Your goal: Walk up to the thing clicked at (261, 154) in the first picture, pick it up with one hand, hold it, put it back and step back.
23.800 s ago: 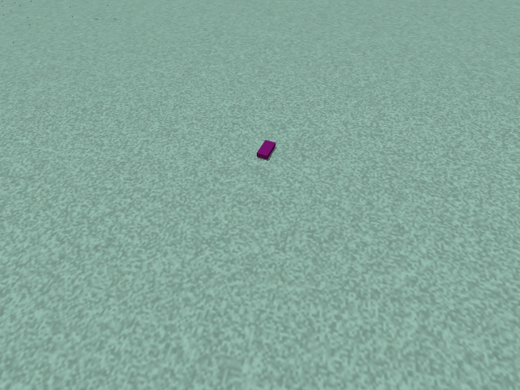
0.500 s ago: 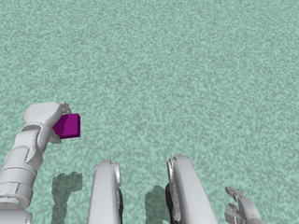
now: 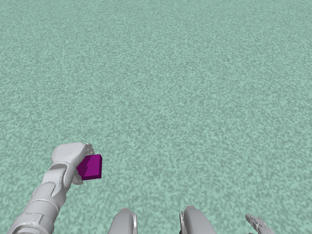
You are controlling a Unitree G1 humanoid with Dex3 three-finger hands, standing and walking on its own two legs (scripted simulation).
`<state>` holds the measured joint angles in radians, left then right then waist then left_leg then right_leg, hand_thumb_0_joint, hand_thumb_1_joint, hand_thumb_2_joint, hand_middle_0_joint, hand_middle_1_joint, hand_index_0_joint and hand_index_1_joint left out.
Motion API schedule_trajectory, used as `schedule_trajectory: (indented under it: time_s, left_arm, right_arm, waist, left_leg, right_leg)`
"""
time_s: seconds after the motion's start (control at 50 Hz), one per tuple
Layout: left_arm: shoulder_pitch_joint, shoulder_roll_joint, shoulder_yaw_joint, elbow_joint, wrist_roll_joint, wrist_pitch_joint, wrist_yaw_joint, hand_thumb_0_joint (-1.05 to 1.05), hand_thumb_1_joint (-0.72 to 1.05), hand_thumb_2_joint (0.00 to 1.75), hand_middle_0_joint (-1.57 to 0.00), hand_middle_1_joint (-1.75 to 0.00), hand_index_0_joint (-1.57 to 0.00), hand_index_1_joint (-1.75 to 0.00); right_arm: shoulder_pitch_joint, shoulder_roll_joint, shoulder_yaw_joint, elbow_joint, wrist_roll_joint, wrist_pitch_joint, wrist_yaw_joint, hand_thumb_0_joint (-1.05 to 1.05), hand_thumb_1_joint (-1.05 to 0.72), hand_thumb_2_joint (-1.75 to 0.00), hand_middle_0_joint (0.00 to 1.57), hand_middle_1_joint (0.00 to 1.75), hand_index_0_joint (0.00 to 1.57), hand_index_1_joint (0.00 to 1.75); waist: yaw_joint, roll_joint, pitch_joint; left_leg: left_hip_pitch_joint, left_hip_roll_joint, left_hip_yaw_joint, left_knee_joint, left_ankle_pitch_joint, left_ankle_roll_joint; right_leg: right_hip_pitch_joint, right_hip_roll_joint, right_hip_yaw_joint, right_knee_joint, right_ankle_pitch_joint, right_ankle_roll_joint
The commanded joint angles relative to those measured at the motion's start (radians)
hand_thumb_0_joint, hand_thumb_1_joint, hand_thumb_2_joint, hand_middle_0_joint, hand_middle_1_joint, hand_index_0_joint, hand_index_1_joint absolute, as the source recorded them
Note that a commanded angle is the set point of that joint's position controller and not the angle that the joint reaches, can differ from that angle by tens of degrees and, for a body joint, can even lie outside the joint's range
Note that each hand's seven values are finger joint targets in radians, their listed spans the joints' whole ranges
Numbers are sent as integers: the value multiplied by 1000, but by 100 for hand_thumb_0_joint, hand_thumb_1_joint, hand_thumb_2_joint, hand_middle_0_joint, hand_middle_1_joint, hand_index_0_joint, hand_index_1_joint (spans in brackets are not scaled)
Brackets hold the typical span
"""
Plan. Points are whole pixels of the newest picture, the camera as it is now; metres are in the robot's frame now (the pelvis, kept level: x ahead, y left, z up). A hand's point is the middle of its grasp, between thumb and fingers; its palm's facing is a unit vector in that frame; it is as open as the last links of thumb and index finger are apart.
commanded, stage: lift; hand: left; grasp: from above
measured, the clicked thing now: (79, 168) +0.34 +0.24 -0.11
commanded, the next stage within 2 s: hold in 0.30 s
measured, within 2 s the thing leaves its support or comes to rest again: neither
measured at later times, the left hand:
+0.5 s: hand (72, 151) +0.35 +0.23 +0.00, palm faces -0.45 -0.06 -0.89, open 9.4 cm
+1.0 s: hand (71, 141) +0.36 +0.22 +0.03, palm faces -0.46 -0.04 -0.89, open 9.4 cm
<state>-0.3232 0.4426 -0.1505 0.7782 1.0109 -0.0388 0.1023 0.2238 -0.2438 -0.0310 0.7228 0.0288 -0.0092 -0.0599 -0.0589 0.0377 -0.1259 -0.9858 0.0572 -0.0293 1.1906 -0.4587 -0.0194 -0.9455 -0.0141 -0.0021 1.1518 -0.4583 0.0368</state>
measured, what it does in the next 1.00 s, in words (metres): rises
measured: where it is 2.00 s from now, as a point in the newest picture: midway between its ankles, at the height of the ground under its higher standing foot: outside the picture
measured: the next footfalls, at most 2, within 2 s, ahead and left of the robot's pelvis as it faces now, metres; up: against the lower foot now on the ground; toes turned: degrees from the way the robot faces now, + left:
none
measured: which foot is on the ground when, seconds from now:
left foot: down 0.00-1.00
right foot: down 0.00-1.00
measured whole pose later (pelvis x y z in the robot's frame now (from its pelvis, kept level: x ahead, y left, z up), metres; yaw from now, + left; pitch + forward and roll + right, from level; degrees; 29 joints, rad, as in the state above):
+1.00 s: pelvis +0.06 +0.00 +0.08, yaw -1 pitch +5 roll +0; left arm -0.27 0.40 -0.20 0.72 1.01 -0.01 0.02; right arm 0.22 -0.25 -0.05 0.70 0.05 0.05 -0.05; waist -0.02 0.03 -0.05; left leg -0.42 0.04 0.03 0.66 -0.32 -0.02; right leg -0.42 -0.03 0.03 0.66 -0.33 0.04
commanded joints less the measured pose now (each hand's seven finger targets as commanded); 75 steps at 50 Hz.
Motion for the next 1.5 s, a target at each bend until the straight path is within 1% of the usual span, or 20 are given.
schedule_trajectory:
  time_s: [0.0, 0.08, 0.18, 0.2, 0.28, 0.5, 0.58, 0.6, 0.62, 0.66, 0.8, 0.84, 0.88, 1.04, 1.1, 1.12, 1.16, 1.2, 1.24, 1.48]
  left_arm:
    - [-330, 204, 83, -134, 14, 10, 70, 0, 75, 57, -107, -53, -109, -51]
    - [-343, 187, 63, -130, 7, 28, 71, 0, 72, 59, -106, -53, -107, -51]
    - [-315, 185, 72, -101, -5, 39, 68, 0, 71, 57, -105, -51, -107, -49]
    - [-335, 170, 54, -115, -7, 35, 63, 0, 72, 56, -106, -50, -107, -48]
    - [-328, 162, 47, -142, -13, 29, 49, 0, 69, 57, -104, -50, -106, -48]
    - [-327, 171, 48, -168, 2, 31, 26, 0, 70, 54, -102, -52, -105, -49]
    - [-312, 154, 39, -172, -4, 23, 0, 0, 69, 56, -103, -51, -105, -48]
    - [-307, 174, 55, -188, -4, 19, -1, 0, 72, 54, -104, -51, -107, -48]
    - [-281, 158, 45, -157, -6, 20, -7, 0, 70, 55, -104, -49, -106, -46]
    - [-315, 176, 52, -211, -5, 16, -13, 0, 72, 55, -104, -51, -107, -48]
    - [-281, 179, 59, -232, -1, 18, -37, 0, 71, 54, -103, -49, -106, -46]
    - [-294, 154, 38, -256, -3, 17, -38, 0, 71, 56, -104, -48, -106, -46]
    - [-291, 179, 62, -262, -3, 19, -39, 0, 71, 57, -103, -49, -106, -47]
    - [-296, 159, 40, -294, -1, 31, -50, 0, 71, 58, -104, -51, -106, -49]
    - [-261, 175, 62, -286, -8, 32, -57, 0, 72, 57, -104, -51, -106, -48]
    - [-279, 171, 53, -285, -7, 31, -60, 0, 71, 58, -104, -51, -106, -49]
    - [-280, 158, 39, -296, -3, 32, -66, 0, 72, 59, -105, -51, -107, -49]
    - [-242, 168, 60, -282, -12, 33, -69, 0, 70, 58, -103, -51, -105, -48]
    - [-274, 158, 37, -301, -6, 34, -74, 0, 70, 59, -103, -52, -105, -49]
    - [-270, 174, 59, -335, -6, 34, -84, 0, 69, 58, -100, -55, -104, -52]
  right_arm:
    - [13, -140, -50, -87, 6, -38, -5, 0, -90, -90, 20, 30, 20, 30]
    - [17, -139, -54, -89, 6, -35, -1, 0, -90, -90, 20, 30, 20, 30]
    - [14, -141, -56, -96, 6, -31, 2, 0, -90, -90, 20, 30, 20, 30]
    - [10, -139, -54, -100, 7, -32, 3, 0, -90, -90, 20, 30, 20, 30]
    - [8, -138, -55, -103, 9, -30, 2, 0, -90, -90, 20, 30, 20, 30]
    - [2, -146, -66, -98, 12, -13, 2, 0, -89, -89, 20, 30, 20, 30]
    - [-3, -145, -66, -104, 13, -8, 5, 0, -89, -89, 20, 30, 20, 30]
    - [-11, -146, -67, -109, 14, -5, 6, 0, -89, -89, 20, 30, 20, 30]
    - [-12, -147, -67, -114, 15, -4, 7, 0, -89, -89, 20, 30, 20, 30]
    - [-22, -146, -66, -122, 15, 0, 7, 0, -89, -89, 20, 30, 20, 30]
    - [-22, -148, -70, -133, 19, 17, 5, 0, -89, -89, 20, 30, 20, 30]
    - [-24, -146, -68, -141, 20, 20, 6, 0, -89, -89, 20, 30, 20, 30]
    - [-19, -148, -70, -139, 19, 24, 6, 0, -89, -89, 20, 30, 20, 30]
    - [-45, -140, -65, -156, 22, 40, 10, 0, -89, -89, 20, 30, 20, 30]
    - [-52, -143, -63, -161, 23, 46, 8, 0, -89, -89, 20, 30, 20, 30]
    - [-52, -142, -62, -164, 24, 47, 8, 0, -89, -89, 20, 30, 20, 30]
    - [-66, -141, -60, -171, 26, 49, 6, 0, -89, -89, 20, 30, 20, 30]
    - [-60, -144, -62, -170, 27, 51, 6, 0, -89, -89, 20, 30, 20, 30]
    - [-71, -142, -58, -178, 26, 53, 6, 0, -89, -89, 20, 30, 20, 30]
    - [-103, -139, -50, -185, 28, 52, 2, 0, -89, -89, 20, 30, 20, 30]
  waist:
    - [-3, 49, -289]
    - [7, 31, -288]
    - [14, 21, -242]
    - [7, 21, -239]
    - [9, 18, -236]
    - [18, 6, -248]
    - [22, 3, -206]
    - [38, 14, -206]
    - [25, -1, -185]
    - [37, 7, -206]
    - [38, -3, -218]
    - [31, -6, -211]
    - [40, 5, -229]
    - [46, -7, -205]
    - [56, -8, -184]
    - [43, -2, -185]
    - [50, -14, -174]
    - [52, -19, -168]
    - [46, -13, -163]
    - [62, -7, -141]
  left_leg:
    - [323, -52, 19, -285, 70, 20]
    - [396, -58, 26, -336, 146, 19]
    - [454, -56, 28, -415, 142, 17]
    - [472, -55, 25, -429, 145, 15]
    - [520, -59, 31, -467, 172, 17]
    - [645, -64, 52, -528, 340, 14]
    - [655, -60, 45, -561, 340, 11]
    - [659, -64, 50, -570, 330, 11]
    - [661, -62, 53, -572, 333, 12]
    - [672, -67, 57, -576, 351, 14]
    - [711, -66, 65, -587, 434, 18]
    - [723, -66, 65, -594, 435, 18]
    - [732, -65, 65, -595, 458, 18]
    - [747, -71, 73, -622, 454, 25]
    - [747, -71, 76, -635, 430, 26]
    - [753, -70, 78, -641, 425, 26]
    - [763, -69, 75, -652, 416, 26]
    - [762, -69, 78, -657, 413, 27]
    - [771, -67, 78, -666, 415, 27]
    - [788, -66, 80, -708, 355, 26]
  right_leg:
    - [197, 45, -5, -276, 81, -45]
    - [284, 44, -1, -338, 148, -40]
    - [335, 44, -2, -404, 146, -39]
    - [342, 44, -3, -412, 146, -39]
    - [389, 43, 8, -458, 170, -38]
    - [502, 43, 10, -520, 322, -35]
    - [505, 49, 1, -536, 310, -39]
    - [519, 47, 4, -546, 301, -39]
    - [519, 48, 1, -551, 302, -39]
    - [546, 46, 6, -561, 324, -36]
    - [586, 46, 6, -565, 403, -33]
    - [584, 46, 6, -570, 405, -34]
    - [603, 47, 5, -570, 424, -33]
    - [631, 40, 8, -599, 436, -28]
    - [642, 39, 8, -616, 409, -27]
    - [633, 40, 8, -618, 405, -29]
    - [631, 41, 7, -627, 388, -30]
    - [645, 41, 6, -631, 386, -29]
    - [638, 41, 5, -640, 386, -32]
    - [661, 40, 6, -678, 317, -34]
